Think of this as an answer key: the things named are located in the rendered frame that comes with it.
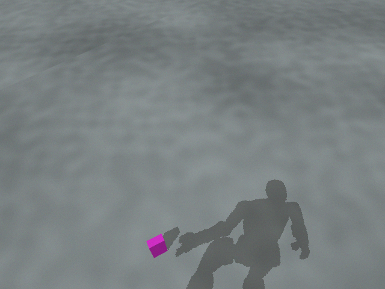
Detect carton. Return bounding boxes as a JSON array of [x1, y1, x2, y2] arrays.
[[147, 234, 168, 258]]

